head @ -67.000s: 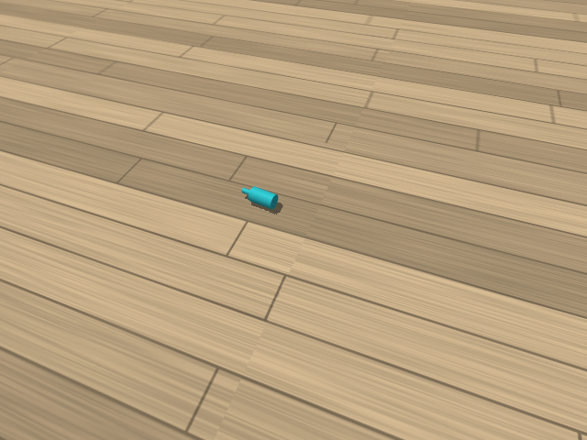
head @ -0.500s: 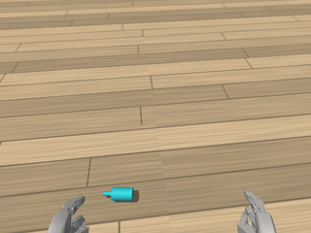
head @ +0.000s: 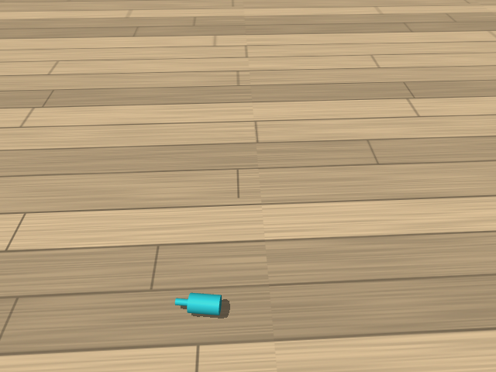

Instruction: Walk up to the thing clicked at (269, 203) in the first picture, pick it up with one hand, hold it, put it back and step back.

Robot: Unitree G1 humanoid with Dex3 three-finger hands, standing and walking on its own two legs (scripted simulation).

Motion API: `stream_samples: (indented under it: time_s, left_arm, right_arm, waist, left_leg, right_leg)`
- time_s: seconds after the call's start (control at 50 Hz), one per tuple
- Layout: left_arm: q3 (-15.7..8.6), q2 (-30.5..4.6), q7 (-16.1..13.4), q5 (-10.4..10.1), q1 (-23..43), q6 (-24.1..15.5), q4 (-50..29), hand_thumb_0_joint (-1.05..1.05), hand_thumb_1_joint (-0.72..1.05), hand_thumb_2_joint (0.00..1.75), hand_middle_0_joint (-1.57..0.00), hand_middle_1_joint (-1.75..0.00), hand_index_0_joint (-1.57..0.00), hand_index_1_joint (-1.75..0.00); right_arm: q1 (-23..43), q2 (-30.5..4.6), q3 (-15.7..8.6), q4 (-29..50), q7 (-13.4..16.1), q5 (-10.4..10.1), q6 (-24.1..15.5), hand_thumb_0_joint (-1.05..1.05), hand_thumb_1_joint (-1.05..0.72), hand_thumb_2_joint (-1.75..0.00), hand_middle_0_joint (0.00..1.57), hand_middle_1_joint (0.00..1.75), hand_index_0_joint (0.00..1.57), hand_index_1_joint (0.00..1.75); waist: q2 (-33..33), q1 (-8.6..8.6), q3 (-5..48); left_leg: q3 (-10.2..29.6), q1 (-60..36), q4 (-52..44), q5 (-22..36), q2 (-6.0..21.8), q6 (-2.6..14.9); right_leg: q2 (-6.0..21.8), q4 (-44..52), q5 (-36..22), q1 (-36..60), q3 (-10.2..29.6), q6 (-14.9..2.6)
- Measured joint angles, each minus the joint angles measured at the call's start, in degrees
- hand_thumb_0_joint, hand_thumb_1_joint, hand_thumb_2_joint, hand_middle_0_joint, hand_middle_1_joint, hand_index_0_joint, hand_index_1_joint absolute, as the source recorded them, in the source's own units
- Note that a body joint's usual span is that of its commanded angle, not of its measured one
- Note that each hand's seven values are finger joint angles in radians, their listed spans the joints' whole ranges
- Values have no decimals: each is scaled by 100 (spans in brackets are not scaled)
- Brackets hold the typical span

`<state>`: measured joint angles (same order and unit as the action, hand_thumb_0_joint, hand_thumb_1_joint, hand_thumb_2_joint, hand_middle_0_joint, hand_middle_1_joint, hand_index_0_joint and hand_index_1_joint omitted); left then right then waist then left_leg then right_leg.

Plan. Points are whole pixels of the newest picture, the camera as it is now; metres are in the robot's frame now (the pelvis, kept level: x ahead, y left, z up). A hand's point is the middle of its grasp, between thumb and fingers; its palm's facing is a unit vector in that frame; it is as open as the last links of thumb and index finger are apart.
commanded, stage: stand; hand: left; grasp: from above
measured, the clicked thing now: (198, 303) +0.47 +0.24 -0.72
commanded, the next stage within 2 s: none
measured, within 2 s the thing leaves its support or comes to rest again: neither
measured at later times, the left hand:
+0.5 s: hand out of the picture +0.04 +0.24 -0.14, palm faces +0.04 -0.94 -0.34, open 7.4 cm
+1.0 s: hand out of the picture +0.05 +0.24 -0.14, palm faces +0.02 -0.94 -0.33, open 7.4 cm
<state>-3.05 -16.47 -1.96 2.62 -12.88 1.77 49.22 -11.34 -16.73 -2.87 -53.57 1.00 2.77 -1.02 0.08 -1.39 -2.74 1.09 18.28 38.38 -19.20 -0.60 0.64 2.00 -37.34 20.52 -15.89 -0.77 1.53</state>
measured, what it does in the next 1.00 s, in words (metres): stands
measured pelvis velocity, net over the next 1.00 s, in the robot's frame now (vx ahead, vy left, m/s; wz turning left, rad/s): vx -0.01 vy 0.00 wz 0.00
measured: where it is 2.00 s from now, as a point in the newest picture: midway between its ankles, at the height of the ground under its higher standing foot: outside the picture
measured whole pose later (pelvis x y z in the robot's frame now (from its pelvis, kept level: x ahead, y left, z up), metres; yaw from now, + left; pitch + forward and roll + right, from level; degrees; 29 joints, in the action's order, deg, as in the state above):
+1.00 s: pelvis -0.01 +0.00 +0.02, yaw +0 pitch -4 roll +0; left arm -2.0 -17.6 -0.8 1.5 -6.9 -0.2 66.5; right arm -7.6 -18.1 -0.9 -65.6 0.7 1.0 -0.4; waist 0.7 -0.5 -3.9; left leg 1.3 6.9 19.8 -9.3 -0.4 0.1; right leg 1.8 -19.1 10.8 -4.6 -1.2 1.4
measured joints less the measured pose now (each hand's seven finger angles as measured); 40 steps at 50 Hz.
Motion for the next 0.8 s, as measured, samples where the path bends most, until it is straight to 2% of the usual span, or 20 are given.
stream_samples:
  time_s: [0.14, 0.3, 0.8]
  left_arm:
    - [37, 74, 3, -61, 33, -69, 831, 1, 91, 90, -20, -29, -20, -30]
    - [70, 71, 2, -68, 202, -109, 1354, 1, 91, 90, -20, -30, -20, -30]
    - [94, -83, 71, -104, 559, -203, 1718, 1, 91, 90, -20, -30, -20, -30]
  right_arm:
    - [62, 71, 63, -467, 37, -70, 61, 0, -90, -89, 21, 30, 20, 30]
    - [204, 94, 101, -803, 48, -127, 69, 0, -90, -89, 21, 30, 20, 30]
    - [371, -117, 153, -1175, -12, -166, 85, 0, -91, -89, 21, 30, 20, 30]
  waist:
    - [30, -8, -103]
    - [63, -23, -143]
    - [65, 72, -120]
  left_leg:
    - [2, -567, -767, 362, -25, 17]
    - [-4, -970, -1347, 668, -62, 24]
    - [35, -1152, -1798, 958, 7, -38]
  right_leg:
    - [25, 817, -388, 591, -15, 33]
    - [64, 1344, -665, 970, -16, 56]
    - [-7, 1816, -963, 1165, -56, 1]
